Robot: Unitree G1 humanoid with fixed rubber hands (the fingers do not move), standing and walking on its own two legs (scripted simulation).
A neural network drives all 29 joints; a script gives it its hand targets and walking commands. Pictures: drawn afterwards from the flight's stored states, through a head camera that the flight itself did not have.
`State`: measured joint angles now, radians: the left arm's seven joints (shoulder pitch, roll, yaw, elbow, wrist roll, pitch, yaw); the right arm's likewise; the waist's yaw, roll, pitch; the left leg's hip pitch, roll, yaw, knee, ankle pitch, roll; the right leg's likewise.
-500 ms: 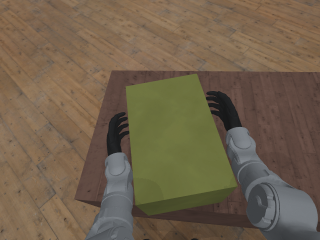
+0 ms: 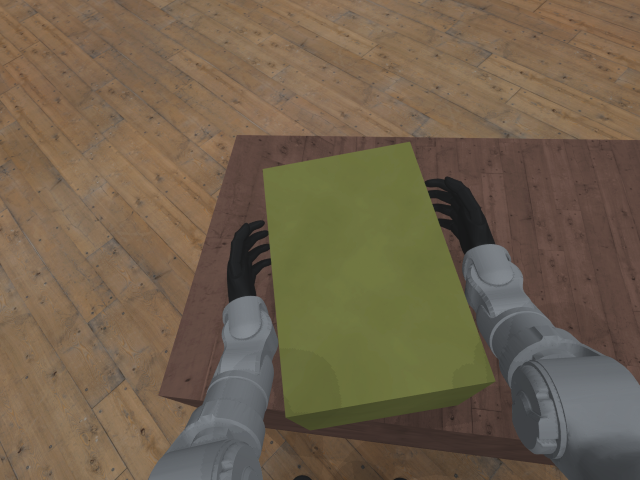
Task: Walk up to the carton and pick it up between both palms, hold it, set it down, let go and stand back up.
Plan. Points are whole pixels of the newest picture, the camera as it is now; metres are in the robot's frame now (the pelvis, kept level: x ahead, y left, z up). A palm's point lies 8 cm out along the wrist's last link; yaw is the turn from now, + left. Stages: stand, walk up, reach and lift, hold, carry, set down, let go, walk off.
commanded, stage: set down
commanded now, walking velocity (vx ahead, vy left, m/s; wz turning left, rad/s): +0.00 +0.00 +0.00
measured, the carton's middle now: (359, 286) +0.39 +0.05 -0.05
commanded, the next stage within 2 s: none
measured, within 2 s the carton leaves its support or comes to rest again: neither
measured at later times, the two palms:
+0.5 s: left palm (221, 288) +0.35 +0.22 -0.01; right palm (495, 219) +0.48 -0.12 +0.00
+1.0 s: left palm (177, 248) +0.35 +0.24 +0.09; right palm (561, 173) +0.47 -0.15 +0.11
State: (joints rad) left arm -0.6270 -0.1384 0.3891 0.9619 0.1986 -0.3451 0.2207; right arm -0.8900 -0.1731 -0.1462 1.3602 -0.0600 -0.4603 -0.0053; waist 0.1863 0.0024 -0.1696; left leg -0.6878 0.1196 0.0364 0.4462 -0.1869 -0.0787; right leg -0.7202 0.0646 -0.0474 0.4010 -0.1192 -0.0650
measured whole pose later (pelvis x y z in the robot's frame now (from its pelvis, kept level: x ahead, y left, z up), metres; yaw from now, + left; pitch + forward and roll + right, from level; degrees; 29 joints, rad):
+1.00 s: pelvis -0.03 +0.01 +0.00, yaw +0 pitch +20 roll +0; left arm -0.71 0.02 0.14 0.68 -0.11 0.12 0.25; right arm -0.99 -0.53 0.15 1.22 0.37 -0.08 0.19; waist 0.24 0.01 -0.21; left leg -0.64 0.10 0.04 0.46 -0.16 -0.06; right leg -0.67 0.05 -0.04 0.41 -0.09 -0.05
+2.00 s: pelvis -0.02 +0.01 +0.01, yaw +1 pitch +6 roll +1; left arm -0.09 -0.06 0.07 0.22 0.00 0.09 0.25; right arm -0.29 -0.50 0.08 0.79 0.42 -0.28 0.27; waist 0.11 -0.01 -0.03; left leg -0.33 0.09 0.05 0.40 -0.18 -0.06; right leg -0.39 0.03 -0.03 0.44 -0.16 -0.06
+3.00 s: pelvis -0.01 +0.03 +0.01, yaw +1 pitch +1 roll +0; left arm 0.26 -0.06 -0.03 0.30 0.02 -0.14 0.26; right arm 0.06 -0.44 0.12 0.85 0.37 -0.48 0.28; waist 0.07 -0.01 0.00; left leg -0.20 0.06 0.05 0.44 -0.25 -0.04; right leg -0.26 0.01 -0.02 0.46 -0.21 -0.03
